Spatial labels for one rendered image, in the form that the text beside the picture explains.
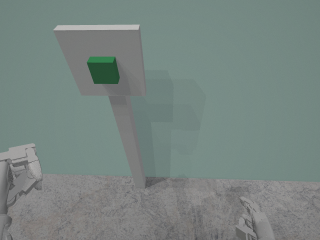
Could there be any panel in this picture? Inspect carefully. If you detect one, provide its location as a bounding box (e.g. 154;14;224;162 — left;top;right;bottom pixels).
53;24;147;189

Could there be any robot left hand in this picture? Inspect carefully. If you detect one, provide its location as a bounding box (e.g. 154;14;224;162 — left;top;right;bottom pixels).
0;143;43;214

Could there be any robot right hand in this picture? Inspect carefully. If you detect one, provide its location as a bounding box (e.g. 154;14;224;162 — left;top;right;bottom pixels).
235;196;276;240

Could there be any robot left forearm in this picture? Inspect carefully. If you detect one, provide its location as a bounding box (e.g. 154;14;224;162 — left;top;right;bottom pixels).
0;214;13;240

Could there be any button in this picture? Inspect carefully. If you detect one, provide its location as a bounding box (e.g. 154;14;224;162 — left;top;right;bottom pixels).
87;56;120;84

